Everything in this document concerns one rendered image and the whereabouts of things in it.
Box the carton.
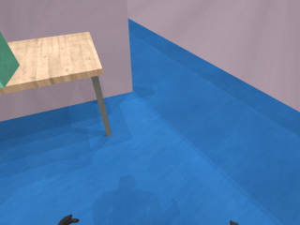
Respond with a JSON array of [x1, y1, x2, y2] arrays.
[[0, 32, 20, 88]]

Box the table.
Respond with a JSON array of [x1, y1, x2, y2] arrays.
[[0, 32, 112, 137]]

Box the robot left hand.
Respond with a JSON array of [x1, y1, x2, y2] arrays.
[[57, 214, 80, 225]]

